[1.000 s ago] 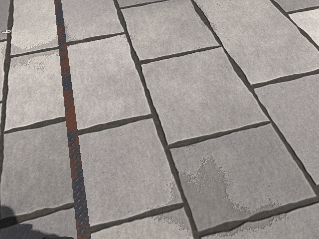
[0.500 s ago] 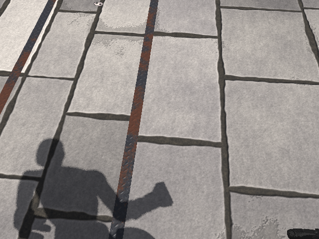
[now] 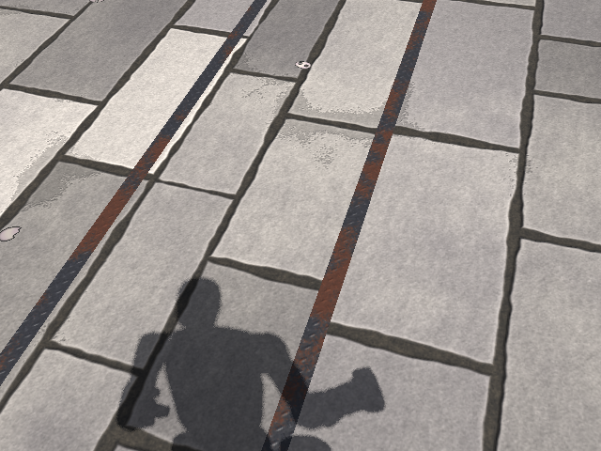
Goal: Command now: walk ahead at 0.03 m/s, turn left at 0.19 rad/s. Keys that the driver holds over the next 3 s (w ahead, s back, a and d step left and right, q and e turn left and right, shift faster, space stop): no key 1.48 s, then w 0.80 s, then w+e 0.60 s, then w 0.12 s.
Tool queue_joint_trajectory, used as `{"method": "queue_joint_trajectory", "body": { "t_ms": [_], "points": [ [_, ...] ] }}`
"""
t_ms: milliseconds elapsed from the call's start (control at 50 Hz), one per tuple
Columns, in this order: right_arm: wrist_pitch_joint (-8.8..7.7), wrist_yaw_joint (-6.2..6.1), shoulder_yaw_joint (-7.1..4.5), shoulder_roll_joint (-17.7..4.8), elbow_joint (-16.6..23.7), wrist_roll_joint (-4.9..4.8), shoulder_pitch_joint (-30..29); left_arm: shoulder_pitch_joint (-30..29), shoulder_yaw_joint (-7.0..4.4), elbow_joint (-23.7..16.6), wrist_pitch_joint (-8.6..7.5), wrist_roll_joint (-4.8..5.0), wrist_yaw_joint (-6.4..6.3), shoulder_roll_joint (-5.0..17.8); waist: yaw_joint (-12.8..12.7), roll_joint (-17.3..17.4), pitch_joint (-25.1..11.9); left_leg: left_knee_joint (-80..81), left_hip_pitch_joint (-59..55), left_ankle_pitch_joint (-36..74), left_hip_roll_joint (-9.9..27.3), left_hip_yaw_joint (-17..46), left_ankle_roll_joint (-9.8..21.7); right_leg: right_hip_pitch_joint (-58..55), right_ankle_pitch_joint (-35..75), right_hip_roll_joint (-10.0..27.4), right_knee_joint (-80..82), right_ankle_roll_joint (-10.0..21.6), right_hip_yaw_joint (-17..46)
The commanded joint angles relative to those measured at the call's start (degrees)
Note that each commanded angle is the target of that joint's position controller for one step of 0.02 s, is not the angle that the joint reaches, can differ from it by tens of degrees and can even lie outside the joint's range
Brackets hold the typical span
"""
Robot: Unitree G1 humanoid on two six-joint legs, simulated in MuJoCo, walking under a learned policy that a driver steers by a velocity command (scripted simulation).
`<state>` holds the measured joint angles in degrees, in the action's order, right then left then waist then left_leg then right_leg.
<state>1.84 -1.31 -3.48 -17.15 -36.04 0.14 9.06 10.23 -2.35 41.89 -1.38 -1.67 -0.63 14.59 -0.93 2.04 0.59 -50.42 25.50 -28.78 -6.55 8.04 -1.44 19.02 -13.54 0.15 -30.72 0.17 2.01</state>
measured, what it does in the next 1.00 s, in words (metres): steps on the spot: left foot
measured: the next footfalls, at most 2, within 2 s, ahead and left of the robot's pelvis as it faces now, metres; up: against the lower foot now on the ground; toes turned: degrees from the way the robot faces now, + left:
left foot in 0.20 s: +0.02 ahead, +0.15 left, +0.00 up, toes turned -3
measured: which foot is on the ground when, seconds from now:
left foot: up 0.00-0.18, down 0.20-1.00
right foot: down 0.00-1.00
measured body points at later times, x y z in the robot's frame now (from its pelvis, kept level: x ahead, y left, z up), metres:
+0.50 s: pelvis +0.00 +0.02 +0.00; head +0.00 +0.03 +0.45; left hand +0.11 +0.29 -0.12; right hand +0.12 -0.22 -0.12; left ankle -0.02 +0.15 -0.73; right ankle +0.03 -0.12 -0.73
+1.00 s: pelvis +0.00 +0.02 +0.00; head +0.01 +0.02 +0.45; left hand +0.05 +0.28 -0.15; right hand +0.06 -0.23 -0.14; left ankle -0.02 +0.15 -0.73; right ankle +0.03 -0.12 -0.73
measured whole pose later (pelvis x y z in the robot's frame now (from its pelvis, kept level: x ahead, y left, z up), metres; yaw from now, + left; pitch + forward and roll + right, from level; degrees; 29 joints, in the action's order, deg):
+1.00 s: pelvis +0.00 +0.02 +0.00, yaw +0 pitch -2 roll +0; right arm -0.3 -1.9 -1.7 -11.7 -54.2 0.2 14.9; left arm 11.9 -2.6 59.2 0.5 0.0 -2.7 12.7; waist -0.9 -0.2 2.4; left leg -29.2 9.3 -18.1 -1.0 3.0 -0.2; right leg 13.6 -13.7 2.1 -29.2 -2.7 2.3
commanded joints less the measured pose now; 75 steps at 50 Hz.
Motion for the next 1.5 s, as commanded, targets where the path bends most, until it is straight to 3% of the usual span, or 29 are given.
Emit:
{"method": "queue_joint_trajectory", "body": {
  "t_ms": [20, 60, 80, 120, 160, 180, 200, 220, 240, 260, 320, 420, 580, 820, 1120, 1480, 1500],
  "points": [
    [0.45, -0.54, -2.46, -6.0, 2.1, -0.14, 2.6, -3.4, -2.12, -4.1, -0.71, 1.28, -0.4, 8.7, 1.7, -9.3, -4.6, -10.7, 4.0, -1.6, 3.7, 1.3, -3.0, -9.1, 25.2, 15.6, 9.6, 12.1, 15.5],
    [0.64, -0.25, -1.11, -2.2, 1.7, -0.3, 2.6, -4.8, -1.78, -3.7, 0.13, 1.19, -0.23, 7.4, 2.3, -10.7, -4.8, -1.5, -1.0, 0.4, 4.7, -3.1, -3.8, -8.0, 26.8, 11.2, 8.9, 10.0, 9.3],
    [0.5, -0.07, -0.52, -0.8, 1.7, -0.36, 1.4, -4.2, -1.79, -3.4, 0.54, 1.2, -0.19, 7.1, 1.4, -12.2, -5.3, 4.0, -3.4, 1.2, 5.3, -4.7, -4.0, -8.8, 27.3, 10.1, 8.3, 9.8, 8.0],
    [0.38, 0.19, -0.56, -1.1, 1.5, -0.88, 0.3, -1.6, -2.01, -2.5, 1.16, 1.36, -0.2, 7.8, -0.3, -14.2, -6.4, 13.3, -7.1, 5.0, 5.5, -6.0, -3.9, -11.1, 26.8, 10.5, 7.4, 10.6, 8.7],
    [0.3, 0.4, -0.78, -1.5, -0.2, -0.78, 2.5, -1.2, -1.77, -2.0, 1.32, 2.1, -0.07, 7.5, 1.1, -13.3, -6.0, 28.0, -13.6, 16.8, 5.0, -7.4, -2.2, -9.9, 22.2, 9.7, 6.3, 9.2, 8.5],
    [0.29, 0.4, -0.87, -2.7, -0.3, -0.17, 2.3, 0.6, -1.55, -1.5, 0.92, 2.15, 0.04, 7.1, 0.6, -11.8, -5.9, 30.6, -17.5, 21.4, 6.1, -5.5, -0.8, -7.6, 17.8, 9.3, 6.7, 6.9, 8.9],
    [0.32, 0.07, -1.25, -5.5, 0.3, 0.53, 2.3, 1.3, -1.16, -1.4, 0.18, 1.28, 0.39, 6.4, -0.2, -7.3, -6.8, 28.6, -21.9, 29.1, 10.5, -1.2, 1.0, -3.9, 12.1, 8.0, 5.3, 3.9, 7.5],
    [0.41, 0.0, -1.91, -8.0, -0.5, 0.89, 1.5, 3.2, -0.83, -1.5, -0.62, 0.49, 0.83, 5.0, -3.1, 2.1, -6.6, 25.1, -19.3, 27.5, 12.4, 0.6, 4.1, -3.2, 4.4, 3.2, 5.0, 0.9, 2.1],
    [0.15, 0.52, -1.22, -4.2, -0.5, 1.03, 0.8, 0.3, -0.64, -1.0, -0.86, -0.04, 0.9, 5.2, -1.1, 3.3, -5.7, 26.4, -14.0, 19.3, 11.8, 0.6, 5.4, -6.7, 1.8, 2.1, 4.3, -1.5, 0.2],
    [-0.21, 0.78, -0.59, -2.3, -0.8, 1.4, 0.5, -1.8, -0.87, -1.0, -0.79, 0.1, 0.88, 6.0, -0.4, 2.1, -3.6, 27.3, -11.8, 15.3, 11.1, 0.4, 4.7, -7.0, 2.4, 1.9, 3.8, -2.1, 0.1],
    [-1.48, 0.58, -0.5, -2.8, -2.0, 1.09, 1.4, -1.8, -0.95, -0.3, 0.01, 0.68, 0.12, 5.6, -0.3, 2.5, -0.5, 27.4, -9.2, 15.9, 10.1, -0.4, 2.9, -6.9, 5.1, 2.2, 3.2, -1.4, 0.4],
    [-2.11, 0.11, -0.03, -2.0, -3.5, 0.8, 2.9, -0.7, -1.07, 2.1, 0.33, 0.9, -0.5, 5.0, -0.2, 1.1, 0.6, 27.3, -8.4, 15.0, 9.5, -0.5, 2.8, -7.5, 5.1, 2.1, 3.3, -1.8, 0.3],
    [-2.58, -0.06, 0.21, -1.1, -6.5, 0.54, 4.4, 0.5, -1.43, 6.3, 0.59, 1.23, -1.11, 5.1, 0.0, -1.2, 0.2, 26.9, -9.8, 17.3, 8.6, -1.5, 2.8, -8.4, 7.1, 2.2, 3.6, -2.3, 0.4],
    [-2.68, -0.45, 0.37, -0.4, -12.7, 0.22, 6.4, 1.9, -1.54, 12.6, 1.16, 1.58, -1.98, 4.8, 0.1, -1.6, 0.8, 27.1, -11.0, 19.7, 7.5, -3.3, 2.3, -8.9, 8.1, 2.1, 4.4, -2.0, 0.1],
    [-2.62, -0.91, 1.06, 0.1, -19.5, -0.01, 8.7, 3.4, -1.06, 17.9, 1.6, 1.71, -2.38, 3.5, 0.2, -1.9, 2.1, 28.1, -11.0, 18.8, 6.8, -4.6, 1.9, -8.8, 7.2, 1.5, 5.4, -1.6, -0.5],
    [-2.48, -1.03, 2.08, 1.4, -24.0, -0.16, 11.7, 5.7, -0.04, 20.5, 1.68, 1.82, -2.32, 2.0, 0.5, -2.0, 3.1, 28.2, -10.4, 17.6, 6.4, -5.5, 1.6, -7.9, 6.1, 1.0, 5.7, -1.2, -0.8],
    [-2.39, -1.09, 2.23, 2.0, -24.7, -0.16, 12.8, 6.8, 0.17, 21.1, 1.75, 1.8, -2.34, 1.3, 0.5, -1.8, 1.8, 28.7, -10.9, 11.7, 6.0, -6.0, 1.8, -8.4, 0.6, 0.2, 5.6, -1.1, -1.6]
  ]
}}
